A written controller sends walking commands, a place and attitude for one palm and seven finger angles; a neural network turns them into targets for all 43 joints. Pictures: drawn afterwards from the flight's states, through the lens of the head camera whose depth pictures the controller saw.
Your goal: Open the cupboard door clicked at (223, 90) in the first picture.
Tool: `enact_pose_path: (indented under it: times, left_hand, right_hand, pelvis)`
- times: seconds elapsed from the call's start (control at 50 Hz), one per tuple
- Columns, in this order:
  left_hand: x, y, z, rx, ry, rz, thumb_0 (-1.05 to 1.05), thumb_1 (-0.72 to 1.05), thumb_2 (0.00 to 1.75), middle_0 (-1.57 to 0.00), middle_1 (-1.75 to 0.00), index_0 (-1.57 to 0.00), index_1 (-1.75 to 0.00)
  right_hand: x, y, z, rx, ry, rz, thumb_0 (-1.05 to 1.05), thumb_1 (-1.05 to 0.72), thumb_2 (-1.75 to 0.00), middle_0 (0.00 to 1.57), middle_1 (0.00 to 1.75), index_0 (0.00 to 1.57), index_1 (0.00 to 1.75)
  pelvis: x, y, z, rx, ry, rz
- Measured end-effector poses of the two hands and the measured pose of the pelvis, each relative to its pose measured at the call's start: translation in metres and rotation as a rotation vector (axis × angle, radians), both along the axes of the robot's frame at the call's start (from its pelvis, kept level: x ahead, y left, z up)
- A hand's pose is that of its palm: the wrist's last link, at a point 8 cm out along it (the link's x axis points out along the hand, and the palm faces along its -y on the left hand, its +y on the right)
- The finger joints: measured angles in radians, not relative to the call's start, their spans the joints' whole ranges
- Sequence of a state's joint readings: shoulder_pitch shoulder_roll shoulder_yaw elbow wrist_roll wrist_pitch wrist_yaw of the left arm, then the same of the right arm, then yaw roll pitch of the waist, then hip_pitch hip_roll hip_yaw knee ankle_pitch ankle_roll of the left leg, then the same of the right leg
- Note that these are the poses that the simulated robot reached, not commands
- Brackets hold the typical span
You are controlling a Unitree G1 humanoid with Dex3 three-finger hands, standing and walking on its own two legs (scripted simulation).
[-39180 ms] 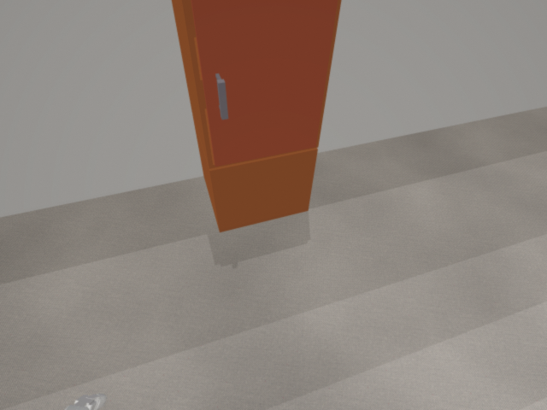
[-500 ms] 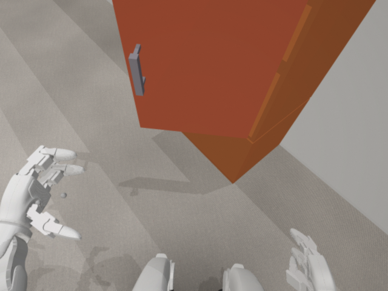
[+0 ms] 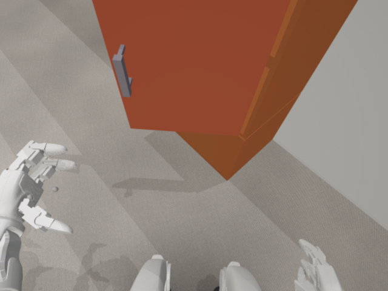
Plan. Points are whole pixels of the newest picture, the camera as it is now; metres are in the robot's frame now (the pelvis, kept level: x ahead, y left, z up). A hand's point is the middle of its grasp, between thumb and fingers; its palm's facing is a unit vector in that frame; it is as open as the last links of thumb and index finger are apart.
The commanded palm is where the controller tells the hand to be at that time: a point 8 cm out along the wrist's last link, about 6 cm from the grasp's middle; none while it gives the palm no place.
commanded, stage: raise the hand with hooked fingers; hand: left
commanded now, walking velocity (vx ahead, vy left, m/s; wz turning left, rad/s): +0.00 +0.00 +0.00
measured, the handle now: (124, 71) +0.61 +0.22 +0.04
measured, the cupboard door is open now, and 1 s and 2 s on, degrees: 44 44 44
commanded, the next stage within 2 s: move the hooked fingers beside the handle in 0.16 s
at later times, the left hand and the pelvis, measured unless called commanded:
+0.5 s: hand (64, 173) +0.32 +0.27 +0.04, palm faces +0.00 -1.00 -0.04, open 14.0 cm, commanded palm +0.30 +0.31 +0.05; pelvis +0.00 -0.01 -0.01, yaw +0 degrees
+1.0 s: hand (79, 134) +0.40 +0.27 +0.05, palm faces +0.00 -1.00 -0.03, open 14.0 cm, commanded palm +0.39 +0.31 +0.04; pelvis +0.00 +0.00 -0.01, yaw -1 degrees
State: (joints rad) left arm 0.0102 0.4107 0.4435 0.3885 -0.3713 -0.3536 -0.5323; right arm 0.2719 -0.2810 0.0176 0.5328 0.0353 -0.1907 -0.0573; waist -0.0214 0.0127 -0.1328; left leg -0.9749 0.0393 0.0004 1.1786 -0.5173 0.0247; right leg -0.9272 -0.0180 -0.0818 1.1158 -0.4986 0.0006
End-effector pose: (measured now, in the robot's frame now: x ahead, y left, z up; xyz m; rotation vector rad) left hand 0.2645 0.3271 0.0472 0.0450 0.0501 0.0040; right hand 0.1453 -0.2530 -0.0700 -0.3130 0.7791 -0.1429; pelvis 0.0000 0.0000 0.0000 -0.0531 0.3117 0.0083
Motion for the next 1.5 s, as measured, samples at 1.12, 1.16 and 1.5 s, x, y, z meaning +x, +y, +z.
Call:
enact_pose_path:
  times: [1.12, 1.16, 1.5]
  left_hand:
    - [0.139, -0.008, 0.001, -0.023, -0.033, -0.010, -0.01, -0.50, 0.30, -0.30, -1.20, -0.30, -1.20]
    - [0.145, -0.007, 0.000, -0.026, -0.031, -0.006, -0.01, -0.50, 0.30, -0.30, -1.20, -0.30, -1.20]
    - [0.202, 0.004, -0.002, -0.027, -0.030, -0.015, -0.01, -0.50, 0.30, -0.30, -1.20, -0.29, -1.20]
  right_hand:
    - [-0.084, -0.022, -0.032, -0.035, 0.326, -0.146, 0.01, -0.90, -0.89, 0.20, 0.30, 0.20, 0.30]
    - [-0.087, -0.021, -0.033, -0.037, 0.338, -0.151, 0.01, -0.90, -0.89, 0.20, 0.30, 0.20, 0.30]
    - [-0.129, -0.018, -0.043, -0.071, 0.499, -0.196, 0.01, -0.90, -0.89, 0.20, 0.30, 0.20, 0.30]
  pelvis:
    - [-0.006, -0.002, -0.012, 0.001, 0.073, -0.026]
    - [-0.006, -0.002, -0.013, -0.001, 0.079, -0.028]
    - [-0.012, 0.005, -0.028, -0.028, 0.146, -0.031]
